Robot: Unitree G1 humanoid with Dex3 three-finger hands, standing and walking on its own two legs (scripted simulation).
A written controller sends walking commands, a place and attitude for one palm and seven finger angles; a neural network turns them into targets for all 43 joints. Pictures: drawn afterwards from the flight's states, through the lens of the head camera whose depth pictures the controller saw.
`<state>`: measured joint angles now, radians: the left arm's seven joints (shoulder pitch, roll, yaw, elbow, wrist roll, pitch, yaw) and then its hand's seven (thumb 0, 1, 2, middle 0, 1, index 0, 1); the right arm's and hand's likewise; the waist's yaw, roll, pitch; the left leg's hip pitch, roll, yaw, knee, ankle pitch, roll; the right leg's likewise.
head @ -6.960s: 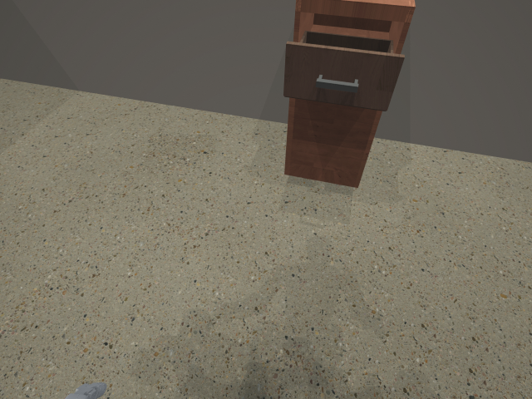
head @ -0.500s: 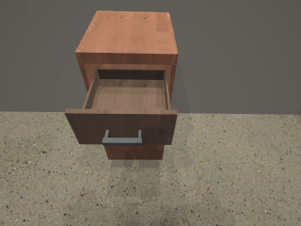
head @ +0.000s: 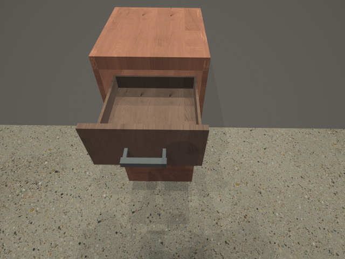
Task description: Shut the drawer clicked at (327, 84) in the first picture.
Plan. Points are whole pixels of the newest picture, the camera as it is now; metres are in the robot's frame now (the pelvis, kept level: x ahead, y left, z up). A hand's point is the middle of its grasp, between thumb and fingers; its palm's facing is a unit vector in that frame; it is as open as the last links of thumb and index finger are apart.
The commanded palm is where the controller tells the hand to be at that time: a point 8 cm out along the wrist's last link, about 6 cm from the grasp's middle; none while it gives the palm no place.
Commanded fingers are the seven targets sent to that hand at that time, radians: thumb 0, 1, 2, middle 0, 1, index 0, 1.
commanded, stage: look again from close up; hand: left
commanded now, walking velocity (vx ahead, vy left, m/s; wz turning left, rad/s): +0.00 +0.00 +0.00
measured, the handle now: (144, 156) +0.39 +0.11 -0.03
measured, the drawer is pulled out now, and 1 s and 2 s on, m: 0.27 0.27 0.27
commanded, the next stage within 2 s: shuffle to correct the standing spot in 0.28 s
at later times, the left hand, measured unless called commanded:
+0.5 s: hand out of the picture +0.03 +0.20 -0.17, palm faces -0.02 -0.98 -0.20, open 7.3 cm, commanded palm none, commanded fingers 0.00 0.90 0.90 -0.20 -0.30 -0.20 -0.30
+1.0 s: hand out of the picture +0.05 +0.13 -0.18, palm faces +0.02 -0.98 -0.17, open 7.3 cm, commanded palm none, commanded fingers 0.00 0.90 0.90 -0.20 -0.30 -0.20 -0.30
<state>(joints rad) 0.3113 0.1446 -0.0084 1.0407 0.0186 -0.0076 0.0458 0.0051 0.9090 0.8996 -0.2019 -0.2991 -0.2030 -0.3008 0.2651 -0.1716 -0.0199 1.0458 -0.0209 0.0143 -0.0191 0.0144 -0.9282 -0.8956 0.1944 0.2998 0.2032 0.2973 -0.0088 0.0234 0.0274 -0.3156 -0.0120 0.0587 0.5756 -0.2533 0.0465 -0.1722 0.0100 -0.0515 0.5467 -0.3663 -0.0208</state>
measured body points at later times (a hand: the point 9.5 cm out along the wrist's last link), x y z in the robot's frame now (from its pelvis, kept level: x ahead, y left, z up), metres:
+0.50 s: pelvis +0.02 +0.02 +0.01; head +0.04 +0.03 +0.46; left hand +0.03 +0.25 -0.15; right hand +0.06 -0.21 -0.15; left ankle +0.03 +0.09 -0.73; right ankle -0.04 -0.11 -0.73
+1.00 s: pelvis +0.05 -0.03 +0.00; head +0.07 -0.03 +0.45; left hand +0.05 +0.18 -0.16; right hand +0.02 -0.26 -0.16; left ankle +0.04 +0.07 -0.73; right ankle +0.02 -0.11 -0.73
